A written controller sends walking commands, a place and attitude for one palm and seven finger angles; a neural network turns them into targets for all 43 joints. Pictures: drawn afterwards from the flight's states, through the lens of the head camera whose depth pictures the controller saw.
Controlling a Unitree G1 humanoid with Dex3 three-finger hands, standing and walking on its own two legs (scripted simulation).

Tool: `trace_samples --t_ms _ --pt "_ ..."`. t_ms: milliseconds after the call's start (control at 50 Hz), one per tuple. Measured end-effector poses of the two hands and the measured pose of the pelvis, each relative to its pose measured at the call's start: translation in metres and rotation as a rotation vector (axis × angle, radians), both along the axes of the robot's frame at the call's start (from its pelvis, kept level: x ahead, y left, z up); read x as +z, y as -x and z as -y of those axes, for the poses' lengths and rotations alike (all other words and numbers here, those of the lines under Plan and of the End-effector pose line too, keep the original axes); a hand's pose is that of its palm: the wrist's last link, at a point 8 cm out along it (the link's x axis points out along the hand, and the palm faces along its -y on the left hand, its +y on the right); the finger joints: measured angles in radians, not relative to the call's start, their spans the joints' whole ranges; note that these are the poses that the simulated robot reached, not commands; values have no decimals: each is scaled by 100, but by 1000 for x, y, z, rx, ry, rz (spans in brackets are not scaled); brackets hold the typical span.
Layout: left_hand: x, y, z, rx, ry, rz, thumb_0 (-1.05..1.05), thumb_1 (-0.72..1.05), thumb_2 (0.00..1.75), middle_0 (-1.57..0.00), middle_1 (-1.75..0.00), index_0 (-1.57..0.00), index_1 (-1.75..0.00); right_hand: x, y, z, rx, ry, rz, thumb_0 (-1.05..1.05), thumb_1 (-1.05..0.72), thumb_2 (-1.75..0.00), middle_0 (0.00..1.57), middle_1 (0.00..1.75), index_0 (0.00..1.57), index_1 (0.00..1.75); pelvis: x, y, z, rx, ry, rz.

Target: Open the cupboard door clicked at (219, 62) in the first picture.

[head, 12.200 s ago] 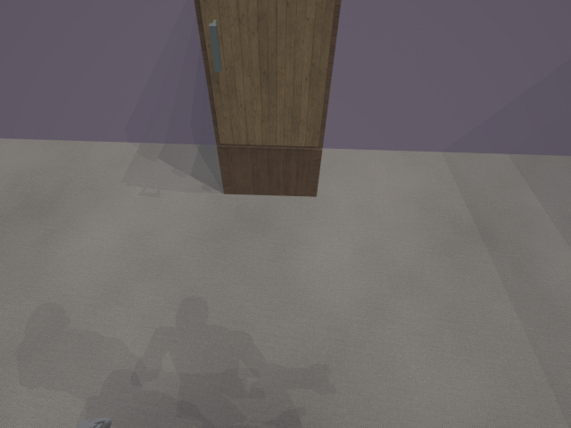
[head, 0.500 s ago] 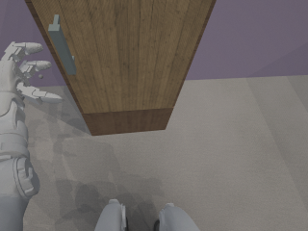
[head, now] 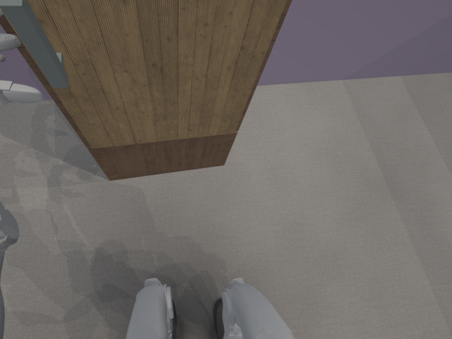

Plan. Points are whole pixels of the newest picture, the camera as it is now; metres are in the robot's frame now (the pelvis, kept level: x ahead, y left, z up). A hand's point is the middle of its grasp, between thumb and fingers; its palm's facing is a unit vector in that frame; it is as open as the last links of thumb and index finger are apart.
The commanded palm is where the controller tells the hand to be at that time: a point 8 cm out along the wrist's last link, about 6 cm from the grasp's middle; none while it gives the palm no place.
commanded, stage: move the hooked fingers beside the handle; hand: left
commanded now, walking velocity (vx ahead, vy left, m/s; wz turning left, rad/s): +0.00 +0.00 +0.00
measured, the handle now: (40, 36) +0.57 +0.23 +0.08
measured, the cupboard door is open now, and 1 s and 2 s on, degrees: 0 0 0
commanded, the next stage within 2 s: slide the fingers in behind the handle in 0.64 s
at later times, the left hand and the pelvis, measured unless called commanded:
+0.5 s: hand (0, 69) +0.51 +0.28 +0.08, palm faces +0.11 -0.99 +0.00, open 14.0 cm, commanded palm +0.50 +0.30 +0.08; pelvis +0.01 +0.01 +0.01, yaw +1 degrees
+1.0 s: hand (10, 66) +0.52 +0.27 +0.08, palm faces +0.10 -0.99 +0.00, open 14.0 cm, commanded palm +0.51 +0.29 +0.08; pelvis +0.00 +0.01 +0.00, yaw +0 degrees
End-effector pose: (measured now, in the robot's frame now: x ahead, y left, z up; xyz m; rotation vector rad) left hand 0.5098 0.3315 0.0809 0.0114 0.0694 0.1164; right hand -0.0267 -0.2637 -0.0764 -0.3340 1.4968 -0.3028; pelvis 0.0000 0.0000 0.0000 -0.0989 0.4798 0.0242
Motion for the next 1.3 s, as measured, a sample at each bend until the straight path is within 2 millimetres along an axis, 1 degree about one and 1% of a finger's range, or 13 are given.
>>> trace_samples --t_ms 160,360,440,540,660,860,980,1100,1300 --pt "-5 4 1 -1 19 11 -1 -50 30 -30 -120 -32 -122 3 -6 -8 -5 -15 9 0 -90 -90 21 30 21 30 5 -4 -4 -7 2 7" --pt "6 16 -3 3 8 26 -1 -50 30 -30 -120 -30 -120 6 -25 -13 16 -30 55 0 -90 -90 21 30 21 30 12 -9 -10 2 1 40" --pt "7 21 2 -10 10 26 -1 -50 30 -30 -120 -30 -120 6 -32 -13 31 -31 71 0 -90 -90 21 30 21 30 14 -9 -11 8 0 50" --pt "1 23 7 -7 14 17 -1 -50 30 -30 -120 -30 -120 5 -38 -11 47 -22 91 0 -90 -90 21 30 21 30 12 -7 -11 11 -2 51" --pt "1 19 10 8 8 46 -1 -50 30 -30 -120 -30 -120 2 -35 -7 46 -13 94 0 -90 -90 21 30 21 30 8 -3 -10 8 -1 44" --pt "0 18 4 8 4 27 -1 -50 30 -30 -120 -30 -120 0 -17 -7 18 -17 54 0 -90 -90 21 30 21 29 5 0 -6 3 0 36" --pt "-1 14 12 -10 17 31 -1 -50 30 -30 -120 -30 -120 -1 -9 -6 13 -18 25 0 -90 -90 21 30 21 30 5 0 -5 8 2 31" --pt "-4 13 21 3 22 29 -1 -50 30 -30 -120 -30 -120 0 -10 -7 10 -23 32 0 -90 -90 21 30 21 29 6 -1 -5 5 -1 32" --pt "-4 12 33 13 12 28 -1 -50 30 -30 -120 -29 -121 -2 -18 -8 22 -42 52 0 -90 -90 21 30 21 29 7 -3 -4 10 -4 37"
